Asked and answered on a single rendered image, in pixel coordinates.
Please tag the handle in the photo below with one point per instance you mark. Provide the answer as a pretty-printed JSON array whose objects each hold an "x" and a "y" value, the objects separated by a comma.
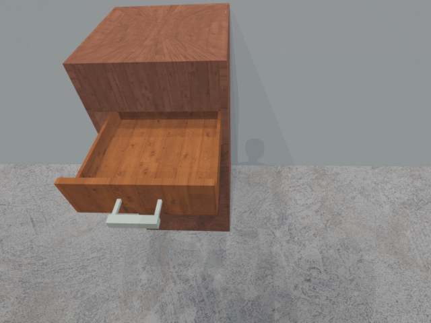
[{"x": 134, "y": 221}]

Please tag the drawer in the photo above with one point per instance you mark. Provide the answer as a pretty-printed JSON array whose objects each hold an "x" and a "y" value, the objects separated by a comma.
[{"x": 140, "y": 157}]

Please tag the cabinet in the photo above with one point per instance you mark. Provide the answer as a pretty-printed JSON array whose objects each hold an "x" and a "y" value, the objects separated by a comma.
[{"x": 161, "y": 58}]

